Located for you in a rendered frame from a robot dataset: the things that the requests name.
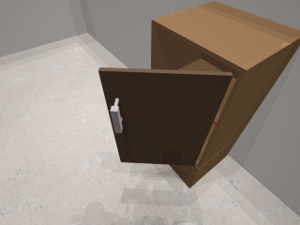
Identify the handle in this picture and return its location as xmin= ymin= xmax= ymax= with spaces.
xmin=110 ymin=98 xmax=123 ymax=133

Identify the cupboard door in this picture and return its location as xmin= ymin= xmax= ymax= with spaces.
xmin=98 ymin=67 xmax=233 ymax=166

